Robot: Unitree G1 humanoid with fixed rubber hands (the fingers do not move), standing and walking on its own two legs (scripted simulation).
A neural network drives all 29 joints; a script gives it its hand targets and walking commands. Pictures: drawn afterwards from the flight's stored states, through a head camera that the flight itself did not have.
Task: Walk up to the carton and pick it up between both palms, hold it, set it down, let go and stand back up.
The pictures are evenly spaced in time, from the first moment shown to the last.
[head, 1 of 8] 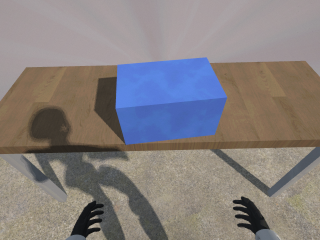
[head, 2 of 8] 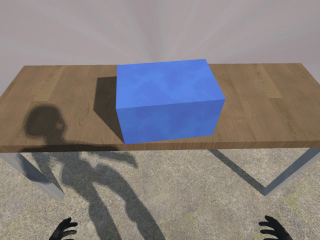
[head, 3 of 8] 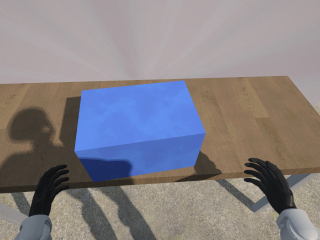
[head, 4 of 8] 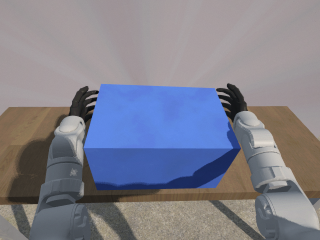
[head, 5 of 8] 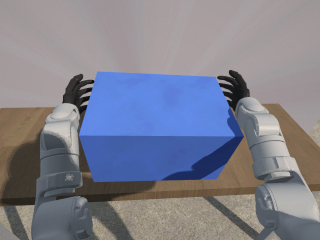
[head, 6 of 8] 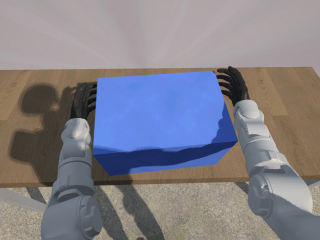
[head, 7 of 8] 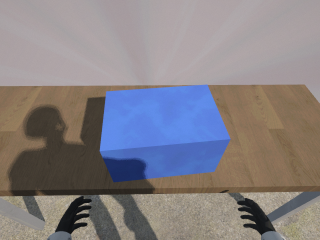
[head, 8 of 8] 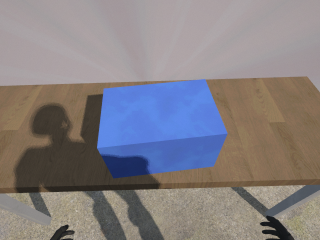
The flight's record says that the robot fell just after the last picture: no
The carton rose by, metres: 0.17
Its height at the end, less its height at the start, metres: +0.00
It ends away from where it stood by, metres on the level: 0.05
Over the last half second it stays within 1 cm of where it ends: yes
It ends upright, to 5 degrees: yes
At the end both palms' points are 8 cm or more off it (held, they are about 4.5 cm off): yes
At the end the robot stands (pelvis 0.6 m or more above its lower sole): yes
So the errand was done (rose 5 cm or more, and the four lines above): yes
